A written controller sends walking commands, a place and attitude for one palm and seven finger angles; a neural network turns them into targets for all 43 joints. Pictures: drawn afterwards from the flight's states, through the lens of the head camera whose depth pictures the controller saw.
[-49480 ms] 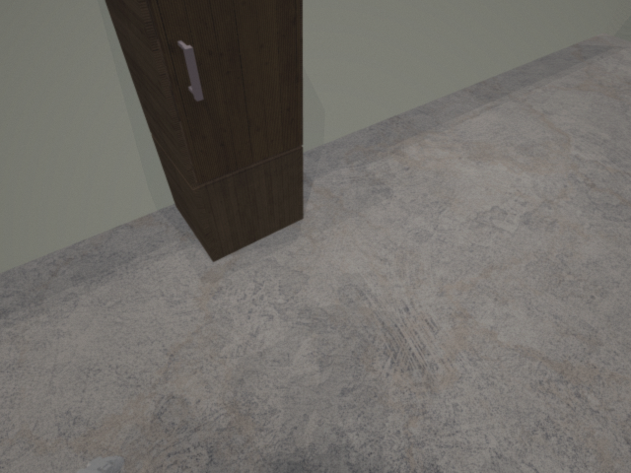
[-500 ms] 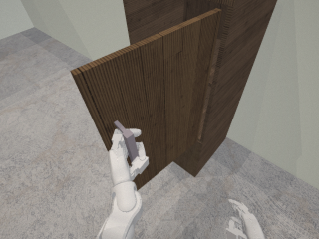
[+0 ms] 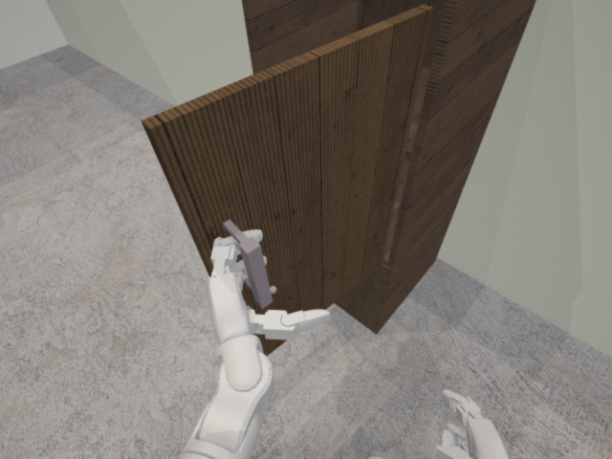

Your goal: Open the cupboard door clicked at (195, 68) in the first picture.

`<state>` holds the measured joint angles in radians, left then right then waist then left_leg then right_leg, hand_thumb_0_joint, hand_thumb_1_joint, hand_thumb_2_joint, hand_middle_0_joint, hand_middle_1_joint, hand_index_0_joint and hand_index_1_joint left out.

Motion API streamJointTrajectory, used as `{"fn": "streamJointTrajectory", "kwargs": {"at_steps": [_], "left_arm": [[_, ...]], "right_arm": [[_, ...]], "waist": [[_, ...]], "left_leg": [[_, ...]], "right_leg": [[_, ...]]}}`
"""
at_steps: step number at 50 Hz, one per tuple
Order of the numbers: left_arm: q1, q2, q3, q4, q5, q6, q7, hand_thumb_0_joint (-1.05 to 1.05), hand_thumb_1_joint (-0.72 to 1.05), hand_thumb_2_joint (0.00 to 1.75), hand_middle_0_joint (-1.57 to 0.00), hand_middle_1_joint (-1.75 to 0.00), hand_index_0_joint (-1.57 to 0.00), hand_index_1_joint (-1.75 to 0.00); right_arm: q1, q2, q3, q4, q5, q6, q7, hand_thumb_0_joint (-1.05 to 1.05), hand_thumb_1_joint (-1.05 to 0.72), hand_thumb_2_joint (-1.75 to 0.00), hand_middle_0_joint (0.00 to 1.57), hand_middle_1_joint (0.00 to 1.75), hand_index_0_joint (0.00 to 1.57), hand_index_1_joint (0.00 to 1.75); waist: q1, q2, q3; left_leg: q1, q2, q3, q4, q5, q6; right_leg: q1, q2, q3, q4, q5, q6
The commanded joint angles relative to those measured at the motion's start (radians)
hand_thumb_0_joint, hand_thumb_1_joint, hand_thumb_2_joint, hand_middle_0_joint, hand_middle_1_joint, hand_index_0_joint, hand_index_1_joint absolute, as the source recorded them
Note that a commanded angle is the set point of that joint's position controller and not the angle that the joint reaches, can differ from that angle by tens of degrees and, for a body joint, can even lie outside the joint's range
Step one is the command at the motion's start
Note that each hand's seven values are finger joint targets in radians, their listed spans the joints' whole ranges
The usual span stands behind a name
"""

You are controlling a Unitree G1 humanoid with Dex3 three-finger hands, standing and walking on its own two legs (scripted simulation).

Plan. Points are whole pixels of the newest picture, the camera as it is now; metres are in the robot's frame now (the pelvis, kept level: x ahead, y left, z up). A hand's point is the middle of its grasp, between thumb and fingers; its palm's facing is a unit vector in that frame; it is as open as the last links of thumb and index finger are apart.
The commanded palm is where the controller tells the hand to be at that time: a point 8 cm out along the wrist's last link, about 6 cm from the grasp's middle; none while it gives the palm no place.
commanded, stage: open thumb and fingers to let go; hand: left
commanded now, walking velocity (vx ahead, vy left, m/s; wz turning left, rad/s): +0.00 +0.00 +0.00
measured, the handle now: (248, 265) +0.35 +0.10 +0.07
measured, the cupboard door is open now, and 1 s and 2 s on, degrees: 81 83 83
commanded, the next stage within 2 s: slide the hand sideways off the handle in 0.24 s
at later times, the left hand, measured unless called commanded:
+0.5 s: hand (269, 311) +0.29 +0.06 +0.06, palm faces -0.10 -0.99 -0.09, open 16.0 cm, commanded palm +0.27 +0.10 +0.07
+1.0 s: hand (248, 336) +0.25 +0.08 +0.07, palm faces -0.08 -1.00 -0.02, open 16.3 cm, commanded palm +0.22 +0.14 +0.07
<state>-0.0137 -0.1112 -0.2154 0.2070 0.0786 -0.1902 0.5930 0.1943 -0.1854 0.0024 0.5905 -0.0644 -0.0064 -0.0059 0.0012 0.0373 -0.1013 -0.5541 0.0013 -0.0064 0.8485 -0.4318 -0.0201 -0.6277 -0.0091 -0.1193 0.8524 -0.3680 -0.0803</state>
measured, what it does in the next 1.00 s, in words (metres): stands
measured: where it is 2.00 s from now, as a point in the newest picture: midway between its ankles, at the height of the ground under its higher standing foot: outside the picture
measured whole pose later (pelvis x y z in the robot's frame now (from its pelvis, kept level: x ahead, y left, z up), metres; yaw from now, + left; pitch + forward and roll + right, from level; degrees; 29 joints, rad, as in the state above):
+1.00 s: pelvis +0.01 +0.03 -0.01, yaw -1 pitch +8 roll +0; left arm 0.27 0.06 -0.23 -0.10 -0.02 -0.21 0.10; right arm 0.26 -0.21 0.04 0.45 -0.01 -0.08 0.00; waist 0.01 0.04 -0.08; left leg -0.56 -0.01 0.03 0.91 -0.48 0.02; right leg -0.64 -0.02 -0.08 0.90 -0.39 -0.04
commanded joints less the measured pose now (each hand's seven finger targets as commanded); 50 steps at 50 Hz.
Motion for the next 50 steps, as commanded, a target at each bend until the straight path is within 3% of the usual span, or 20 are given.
{"fn": "streamJointTrajectory", "kwargs": {"at_steps": [1,11,15,17,18,19,20,21,22,24,25,27,29,31,33,36,41,43,46,50], "left_arm": [[-0.253,-0.065,-0.008,-0.222,0.025,-0.061,0.018,0.0,-0.5,0.3,-0.23,-0.8,-0.23,-0.8],[-0.29,-0.102,-0.02,-0.182,0.025,-0.034,0.041,0.0,-0.5,0.3,-0.15,-0.3,-0.15,-0.3],[-0.26,-0.108,-0.017,-0.201,0.019,-0.025,0.043,0.0,-0.5,0.3,-0.15,-0.3,-0.15,-0.3],[-0.286,-0.12,-0.029,-0.193,0.022,-0.021,0.043,0.0,-0.5,0.3,-0.15,-0.3,-0.15,-0.3],[-0.263,-0.038,-0.254,-0.201,0.131,-0.063,-0.176,0.0,-0.5,0.3,-0.15,-0.3,-0.15,-0.3],[-0.297,0.04,-0.168,-0.252,0.091,-0.111,-0.293,0.0,-0.5,0.3,-0.15,-0.3,-0.15,-0.3],[-0.299,0.065,-0.171,-0.294,0.07,-0.138,-0.385,0.0,-0.5,0.3,-0.15,-0.3,-0.15,-0.3],[-0.313,0.071,-0.183,-0.303,0.042,-0.153,-0.468,0.0,-0.5,0.3,-0.15,-0.3,-0.15,-0.3],[-0.297,0.067,-0.175,-0.307,-0.005,-0.159,-0.531,0.0,-0.5,0.3,-0.15,-0.3,-0.15,-0.3],[-0.263,0.045,-0.13,-0.288,-0.108,-0.134,-0.579,0.0,-0.5,0.3,-0.15,-0.3,-0.15,-0.3],[-0.25,0.025,-0.112,-0.289,-0.146,-0.118,-0.576,0.0,-0.5,0.3,-0.15,-0.3,-0.15,-0.3],[-0.191,0.04,-0.057,-0.287,-0.173,-0.098,-0.537,0.0,-0.5,0.3,-0.15,-0.3,-0.15,-0.3],[-0.112,0.048,-0.041,-0.333,-0.15,-0.094,-0.49,0.0,-0.5,0.3,-0.15,-0.3,-0.15,-0.3],[-0.069,0.054,-0.063,-0.369,-0.1,-0.097,-0.457,0.0,-0.5,0.3,-0.15,-0.3,-0.15,-0.3],[-0.007,0.066,-0.071,-0.39,-0.062,-0.105,-0.439,0.0,-0.5,0.3,-0.15,-0.3,-0.15,-0.3],[0.004,0.083,-0.083,-0.425,-0.032,-0.107,-0.434,0.0,-0.5,0.3,-0.15,-0.3,-0.15,-0.3],[0.056,0.141,-0.018,-0.471,-0.061,-0.087,-0.453,0.0,-0.5,0.3,-0.15,-0.3,-0.15,-0.3],[0.089,0.158,0.01,-0.497,-0.079,-0.085,-0.46,0.0,-0.5,0.3,-0.15,-0.3,-0.15,-0.3],[0.145,0.134,-0.011,-0.556,-0.098,-0.093,-0.476,0.0,-0.5,0.3,-0.15,-0.3,-0.15,-0.3],[0.24,0.156,-0.002,-0.596,-0.105,-0.109,-0.509,0.0,-0.5,0.3,-0.15,-0.3,-0.15,-0.3]], "right_arm": [[-0.112,-0.08,-0.023,-0.159,-0.001,-0.054,-0.007,0.0,-0.9,-0.9,0.2,0.3,0.2,0.3],[-0.12,-0.078,-0.016,-0.159,-0.001,-0.04,0.0,0.0,-0.9,-0.9,0.2,0.3,0.2,0.3],[-0.116,-0.075,-0.018,-0.164,-0.002,-0.036,0.005,0.0,-0.9,-0.9,0.2,0.3,0.2,0.3],[-0.122,-0.076,-0.015,-0.161,0.0,-0.032,0.007,0.0,-0.9,-0.9,0.2,0.3,0.2,0.3],[-0.038,-0.113,-0.015,-0.129,0.003,-0.029,0.01,0.0,-0.9,-0.9,0.2,0.3,0.2,0.3],[-0.028,-0.11,-0.022,-0.166,0.014,-0.038,0.003,0.0,-0.9,-0.9,0.2,0.3,0.2,0.3],[-0.035,-0.113,-0.021,-0.183,0.019,-0.046,-0.004,0.0,-0.9,-0.9,0.2,0.3,0.2,0.3],[-0.02,-0.114,-0.019,-0.19,0.03,-0.055,-0.007,0.0,-0.9,-0.9,0.2,0.3,0.2,0.3],[-0.017,-0.112,-0.014,-0.207,0.041,-0.068,-0.01,0.0,-0.9,-0.9,0.2,0.3,0.2,0.3],[-0.031,-0.111,-0.003,-0.23,0.064,-0.088,-0.02,0.0,-0.9,-0.9,0.2,0.3,0.2,0.3],[-0.041,-0.11,0.0,-0.238,0.071,-0.099,-0.022,0.0,-0.9,-0.9,0.2,0.3,0.2,0.3],[-0.044,-0.115,0.002,-0.241,0.073,-0.112,-0.018,0.0,-0.9,-0.9,0.2,0.3,0.2,0.3],[-0.035,-0.115,-0.003,-0.256,0.067,-0.118,-0.005,0.0,-0.9,-0.9,0.2,0.3,0.2,0.3],[-0.025,-0.116,-0.007,-0.268,0.062,-0.12,0.009,0.0,-0.9,-0.9,0.2,0.3,0.2,0.3],[-0.012,-0.116,-0.01,-0.279,0.056,-0.117,0.019,0.0,-0.9,-0.9,0.2,0.3,0.2,0.3],[-0.015,-0.119,-0.011,-0.29,0.054,-0.114,0.02,0.0,-0.9,-0.9,0.2,0.3,0.2,0.3],[-0.026,-0.119,-0.002,-0.304,0.059,-0.108,0.001,0.0,-0.9,-0.9,0.2,0.3,0.2,0.3],[-0.022,-0.114,0.0,-0.305,0.059,-0.111,-0.007,0.0,-0.9,-0.9,0.2,0.3,0.2,0.3],[-0.019,-0.114,0.001,-0.311,0.06,-0.124,-0.008,0.0,-0.9,-0.9,0.2,0.3,0.2,0.3],[0.004,-0.119,-0.004,-0.31,0.059,-0.142,-0.004,0.0,-0.9,-0.9,0.2,0.3,0.2,0.3]], "waist": [[-0.004,-0.133,-0.227],[-0.001,-0.111,-0.199],[0.006,-0.127,-0.236],[0.0,-0.1,-0.219],[-0.085,-0.156,-0.154],[-0.059,-0.139,-0.222],[-0.047,-0.082,-0.26],[-0.058,-0.038,-0.261],[-0.051,-0.042,-0.251],[-0.048,-0.08,-0.189],[-0.039,-0.085,-0.172],[-0.017,-0.111,-0.161],[0.006,-0.108,-0.191],[0.008,-0.084,-0.196],[0.007,-0.109,-0.182],[0.002,-0.098,-0.161],[0.012,-0.116,-0.152],[0.014,-0.114,-0.156],[0.012,-0.084,-0.165],[0.003,-0.079,-0.173]], "left_leg": [[-0.015,-0.031,-0.006,-0.088,0.116,0.033],[-0.001,-0.026,-0.011,-0.106,0.127,0.03],[0.007,-0.024,-0.006,-0.102,0.16,0.027],[0.011,-0.023,-0.011,-0.104,0.162,0.027],[0.03,-0.019,-0.007,-0.085,0.183,0.046],[0.017,-0.023,-0.009,-0.076,0.199,0.052],[0.036,-0.024,-0.004,-0.071,0.202,0.053],[0.056,-0.023,-0.008,-0.071,0.202,0.051],[0.054,-0.024,-0.013,-0.079,0.181,0.05],[0.039,-0.023,-0.023,-0.103,0.107,0.043],[0.035,-0.023,-0.026,-0.115,0.082,0.04],[0.031,-0.022,-0.032,-0.132,0.087,0.034],[0.039,-0.019,-0.03,-0.136,0.132,0.031],[0.044,-0.017,-0.029,-0.127,0.168,0.03],[0.026,-0.012,-0.024,-0.118,0.165,0.029],[0.006,-0.013,-0.023,-0.109,0.118,0.034],[-0.025,-0.022,-0.013,-0.107,0.065,0.038],[-0.026,-0.024,-0.008,-0.103,0.078,0.038],[-0.013,-0.024,-0.01,-0.094,0.125,0.037],[-0.016,-0.022,-0.014,-0.074,0.155,0.034]], "right_leg": [[0.229,-0.037,0.152,-0.206,0.063,0.057],[0.193,-0.016,0.1,-0.176,0.057,0.044],[0.215,-0.013,0.093,-0.16,0.109,0.045],[0.194,-0.01,0.083,-0.149,0.106,0.041],[0.158,-0.015,0.11,-0.129,0.218,0.042],[0.194,-0.019,0.108,-0.108,0.267,0.04],[0.215,-0.022,0.121,-0.099,0.281,0.038],[0.201,-0.022,0.119,-0.092,0.278,0.034],[0.2,-0.018,0.114,-0.098,0.249,0.036],[0.181,-0.009,0.1,-0.132,0.138,0.043],[0.171,-0.005,0.092,-0.143,0.091,0.046],[0.174,-0.003,0.079,-0.14,0.071,0.045],[0.192,-0.002,0.07,-0.117,0.114,0.042],[0.18,-0.004,0.067,-0.096,0.145,0.038],[0.172,-0.005,0.071,-0.087,0.149,0.039],[0.147,-0.005,0.08,-0.091,0.1,0.038],[0.17,-0.005,0.098,-0.116,0.042,0.043],[0.187,-0.006,0.102,-0.116,0.063,0.045],[0.192,-0.003,0.095,-0.101,0.124,0.044],[0.184,-0.002,0.092,-0.079,0.175,0.046]]}}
